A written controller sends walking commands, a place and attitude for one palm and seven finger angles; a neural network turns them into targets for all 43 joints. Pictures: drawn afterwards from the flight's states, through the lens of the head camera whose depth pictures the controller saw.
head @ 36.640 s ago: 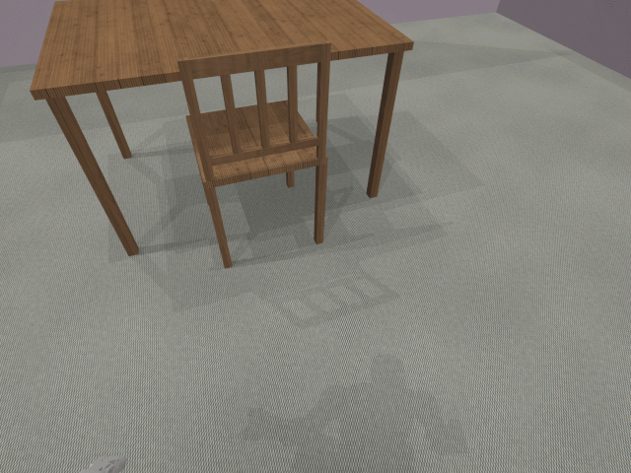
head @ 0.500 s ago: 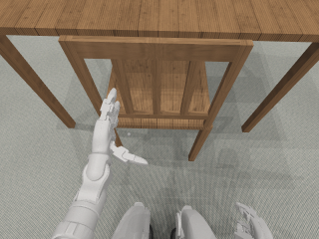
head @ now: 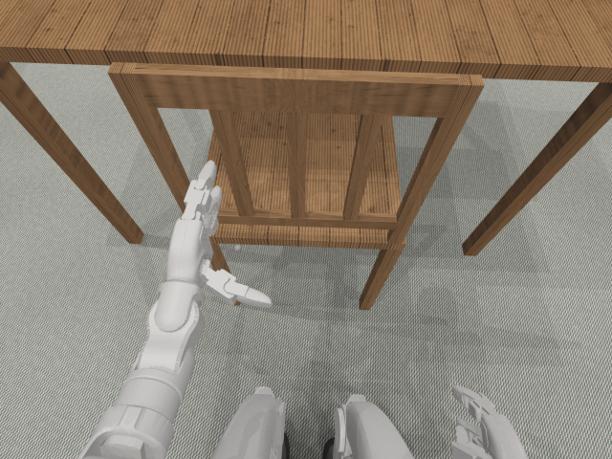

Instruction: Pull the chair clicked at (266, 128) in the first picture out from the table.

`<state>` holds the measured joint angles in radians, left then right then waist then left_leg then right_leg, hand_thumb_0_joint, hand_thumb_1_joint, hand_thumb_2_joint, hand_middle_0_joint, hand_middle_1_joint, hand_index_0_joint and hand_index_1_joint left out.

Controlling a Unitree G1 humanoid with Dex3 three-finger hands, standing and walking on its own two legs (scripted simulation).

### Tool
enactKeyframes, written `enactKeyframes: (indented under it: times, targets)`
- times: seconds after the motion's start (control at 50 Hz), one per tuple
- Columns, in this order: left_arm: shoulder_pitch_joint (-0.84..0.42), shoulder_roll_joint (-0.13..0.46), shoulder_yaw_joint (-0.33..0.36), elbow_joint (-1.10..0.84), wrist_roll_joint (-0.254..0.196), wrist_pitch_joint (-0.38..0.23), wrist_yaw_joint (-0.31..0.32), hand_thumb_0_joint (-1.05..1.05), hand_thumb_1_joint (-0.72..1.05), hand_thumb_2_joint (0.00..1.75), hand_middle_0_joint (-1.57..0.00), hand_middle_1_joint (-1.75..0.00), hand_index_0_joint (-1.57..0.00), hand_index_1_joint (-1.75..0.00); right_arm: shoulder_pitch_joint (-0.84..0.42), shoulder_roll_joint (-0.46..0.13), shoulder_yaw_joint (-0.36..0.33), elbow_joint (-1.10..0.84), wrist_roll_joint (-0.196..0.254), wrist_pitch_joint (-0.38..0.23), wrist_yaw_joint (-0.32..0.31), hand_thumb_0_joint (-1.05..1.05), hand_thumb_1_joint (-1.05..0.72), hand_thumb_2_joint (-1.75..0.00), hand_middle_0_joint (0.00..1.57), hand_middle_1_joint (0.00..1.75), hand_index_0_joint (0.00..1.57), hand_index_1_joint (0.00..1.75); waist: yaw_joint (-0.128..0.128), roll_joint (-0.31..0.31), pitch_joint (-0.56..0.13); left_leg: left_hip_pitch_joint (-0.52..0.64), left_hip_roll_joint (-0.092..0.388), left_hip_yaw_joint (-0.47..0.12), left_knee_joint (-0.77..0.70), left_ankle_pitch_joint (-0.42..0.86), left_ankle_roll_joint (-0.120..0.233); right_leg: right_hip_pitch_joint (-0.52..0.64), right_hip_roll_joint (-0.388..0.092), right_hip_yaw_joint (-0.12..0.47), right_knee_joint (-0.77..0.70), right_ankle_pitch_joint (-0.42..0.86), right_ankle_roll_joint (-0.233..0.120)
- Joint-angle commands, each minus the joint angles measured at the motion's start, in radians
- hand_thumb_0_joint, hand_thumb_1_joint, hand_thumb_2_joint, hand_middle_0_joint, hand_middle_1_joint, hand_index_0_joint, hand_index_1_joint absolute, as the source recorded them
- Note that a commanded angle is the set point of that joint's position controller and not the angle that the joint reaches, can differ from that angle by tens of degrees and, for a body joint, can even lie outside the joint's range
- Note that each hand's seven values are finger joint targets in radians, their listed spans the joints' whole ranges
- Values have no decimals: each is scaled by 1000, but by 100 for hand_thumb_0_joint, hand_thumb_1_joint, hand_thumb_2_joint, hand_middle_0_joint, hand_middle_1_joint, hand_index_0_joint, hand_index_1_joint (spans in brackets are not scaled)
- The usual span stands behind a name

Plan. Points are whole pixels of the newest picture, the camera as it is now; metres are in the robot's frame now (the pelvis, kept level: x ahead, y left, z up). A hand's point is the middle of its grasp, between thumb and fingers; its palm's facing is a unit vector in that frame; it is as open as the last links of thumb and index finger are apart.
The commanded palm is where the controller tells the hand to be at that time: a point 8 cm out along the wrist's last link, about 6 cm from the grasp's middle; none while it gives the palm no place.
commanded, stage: aim the fingers beside a spindle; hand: left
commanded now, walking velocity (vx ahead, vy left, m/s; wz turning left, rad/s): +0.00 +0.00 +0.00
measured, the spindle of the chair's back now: (297, 171) +0.51 +0.03 +0.00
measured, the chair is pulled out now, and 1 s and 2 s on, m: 0.00 0.00 0.00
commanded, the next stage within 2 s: push the fingers through the gap in 0.38 s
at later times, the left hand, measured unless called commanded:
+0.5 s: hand (242, 252) +0.37 +0.09 +0.03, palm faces -0.06 -1.00 -0.01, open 16.9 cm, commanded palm +0.36 +0.15 +0.02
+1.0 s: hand (241, 215) +0.42 +0.10 +0.03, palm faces -0.03 -1.00 -0.05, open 16.9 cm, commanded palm +0.40 +0.15 +0.02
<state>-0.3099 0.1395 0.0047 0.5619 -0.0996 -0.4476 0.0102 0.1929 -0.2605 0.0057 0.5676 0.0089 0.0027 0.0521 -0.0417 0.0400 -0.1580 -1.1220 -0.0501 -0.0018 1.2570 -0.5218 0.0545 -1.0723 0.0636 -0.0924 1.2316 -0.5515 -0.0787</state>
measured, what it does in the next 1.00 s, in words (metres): stands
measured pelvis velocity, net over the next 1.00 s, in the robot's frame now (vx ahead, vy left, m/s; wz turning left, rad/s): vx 0.00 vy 0.01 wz -0.01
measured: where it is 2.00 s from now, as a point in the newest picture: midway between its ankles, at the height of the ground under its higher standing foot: outside the picture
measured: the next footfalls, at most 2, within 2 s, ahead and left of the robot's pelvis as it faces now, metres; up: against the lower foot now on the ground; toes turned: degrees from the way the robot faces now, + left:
none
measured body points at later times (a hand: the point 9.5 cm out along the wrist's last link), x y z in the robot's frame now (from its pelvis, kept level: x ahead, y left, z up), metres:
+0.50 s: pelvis +0.00 +0.01 +0.00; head +0.12 +0.01 +0.44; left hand +0.36 +0.15 +0.03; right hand +0.15 -0.24 -0.11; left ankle +0.04 +0.09 -0.62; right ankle +0.02 -0.08 -0.62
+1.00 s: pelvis +0.00 +0.01 +0.00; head +0.12 +0.01 +0.43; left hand +0.42 +0.15 +0.03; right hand +0.11 -0.25 -0.12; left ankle +0.04 +0.09 -0.62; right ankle +0.02 -0.08 -0.62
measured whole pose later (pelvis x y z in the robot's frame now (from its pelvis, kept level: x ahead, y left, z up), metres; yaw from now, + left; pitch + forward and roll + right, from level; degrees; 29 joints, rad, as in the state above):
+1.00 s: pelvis +0.00 +0.01 +0.00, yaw -1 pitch +23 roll -2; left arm -0.50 0.16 0.07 0.72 -0.06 -0.48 0.06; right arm 0.22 -0.26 0.00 0.60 -0.01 0.01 0.06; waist -0.08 0.04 -0.15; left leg -1.15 -0.05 0.00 1.27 -0.52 0.06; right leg -1.10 0.07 -0.09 1.24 -0.54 -0.07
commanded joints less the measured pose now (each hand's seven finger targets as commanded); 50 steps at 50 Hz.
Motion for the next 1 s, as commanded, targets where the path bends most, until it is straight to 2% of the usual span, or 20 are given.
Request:
enactKeyframes:
  times: [0.0,0.06,0.12,0.14,0.16,0.22,0.24,0.28,0.36,0.4,0.44,0.48,0.52,0.54,0.62,0.7,0.76,0.82,0.86,0.98]
  targets:
    - [-222,70,34,-227,-15,-48,-13,0,-50,30,-6,-8,-6,-8,35,-138,-54,-131,1,-42,-10,0,-90,-90,20,30,20,30,-21,-42,-416,244,17,-54,-122,257,-15,263,-46,138,-194,320,46]
    - [-265,157,109,-379,-18,-97,20,0,-50,30,-6,-8,-6,-8,35,-135,-53,-141,-9,-52,-13,0,-90,-90,20,30,20,30,2,5,-511,301,18,-59,-120,340,-19,311,-42,135,-167,409,43]
    - [-205,116,80,-376,-6,-115,41,0,-50,30,-6,-8,-6,-8,30,-124,-50,-133,-14,-58,-5,0,-90,-90,20,30,20,30,-1,3,-489,321,23,-62,-126,354,-23,290,-37,121,-161,411,43]
    - [-209,99,58,-351,1,-108,41,0,-50,30,-6,-8,-6,-8,35,-126,-50,-128,-13,-57,-4,0,-90,-90,20,30,20,30,-19,-21,-466,318,25,-67,-125,356,-20,270,-35,113,-161,409,45]
    - [-172,91,57,-299,7,-97,36,0,-50,30,-6,-8,-6,-8,32,-129,-51,-121,-12,-55,-2,0,-90,-90,20,30,20,30,-16,-31,-431,295,27,-65,-127,326,-22,252,-35,112,-166,377,45]
    - [-125,-4,-37,-157,11,-44,-3,0,-50,30,-6,-8,-6,-8,37,-137,-52,-115,-1,-44,1,0,-90,-90,20,30,20,30,-51,-98,-315,227,28,-66,-133,224,-15,195,-37,110,-201,279,50]
    - [-124,-21,-49,-121,10,-30,-16,0,-50,30,-6,-8,-6,-8,40,-140,-51,-117,4,-41,1,0,-90,-90,20,30,20,30,-52,-91,-289,225,26,-67,-137,208,-14,175,-37,107,-207,252,46]
    - [-180,-39,-75,-141,2,-19,-30,0,-50,30,-6,-8,-6,-8,36,-143,-55,-122,8,-37,-2,0,-90,-90,20,30,20,30,-55,-75,-308,248,25,-73,-140,198,-14,161,-38,100,-207,227,43]
    - [-286,80,22,-384,-11,-77,14,0,-50,30,-6,-8,-6,-8,40,-146,-62,-138,-5,-48,-10,0,-90,-90,20,30,20,30,-12,38,-496,406,28,-98,-143,329,-33,187,-37,85,-166,308,33]
    - [-257,89,34,-452,-4,-110,57,0,-50,30,-6,-8,-6,-8,41,-135,-59,-139,-14,-56,-5,0,-90,-90,20,30,20,30,-1,53,-538,466,31,-108,-146,403,-47,201,-33,80,-156,353,33]
    - [-250,125,72,-409,14,-118,92,0,-50,30,-6,-8,-6,-8,39,-136,-54,-123,-20,-54,-3,0,-90,-90,20,30,20,30,-11,13,-493,417,33,-109,-136,396,-44,186,-29,79,-145,352,37]
    - [-229,73,36,-265,40,-99,97,0,-50,30,-6,-8,-6,-8,28,-128,-48,-106,-20,-43,0,0,-90,-90,20,30,20,30,-37,-58,-376,306,32,-93,-130,303,-28,168,-29,84,-154,309,42]
    - [-267,27,-12,-150,57,-67,83,0,-50,30,-6,-8,-6,-8,27,-134,-45,-99,-16,-32,2,0,-90,-90,20,30,20,30,-62,-73,-297,231,28,-88,-134,188,-19,130,-31,88,-174,212,44]
    - [-292,10,-23,-127,58,-52,71,0,-50,30,-6,-8,-6,-8,32,-135,-47,-98,-13,-31,2,0,-90,-90,20,30,20,30,-67,-56,-304,237,25,-85,-135,180,-16,126,-32,91,-181,201,42]
    - [-300,30,-3,-153,23,-12,27,0,-50,30,-6,-8,-6,-8,47,-148,-56,-121,-3,-22,-5,0,-90,-90,20,30,20,30,-39,-25,-429,327,26,-85,-157,246,-25,196,-31,94,-197,256,38]
    - [-416,60,28,-243,-6,-44,35,0,-50,30,-6,-8,-6,-8,61,-142,-55,-105,-8,-34,-11,0,-90,-90,20,30,20,30,-50,14,-477,397,31,-98,-149,330,-32,189,-29,85,-185,320,40]
    - [-422,91,65,-218,9,-85,69,0,-50,30,-6,-8,-6,-8,69,-138,-53,-86,-18,-42,-10,0,-90,-90,20,30,20,30,-53,-18,-459,372,33,-98,-137,356,-33,185,-25,86,-167,350,42]
    - [-445,87,67,-152,27,-108,83,0,-50,30,-6,-8,-6,-8,69,-137,-53,-70,-24,-42,-1,0,-90,-90,20,30,20,30,-64,-44,-413,295,28,-82,-124,287,-25,181,-27,97,-170,309,44]
    - [-484,103,72,-115,40,-116,77,0,-50,30,-6,-8,-6,-8,75,-140,-53,-63,-26,-42,-1,0,-90,-90,20,30,20,30,-72,-24,-409,263,23,-73,-115,258,-20,184,-29,114,-174,292,45]
    - [-498,105,90,4,28,-67,35,0,-50,30,-6,-8,-6,-8,99,-147,-53,-65,-18,-25,3,0,-90,-90,20,30,20,30,-68,-3,-438,256,21,-61,-126,253,-21,209,-29,121,-189,294,45]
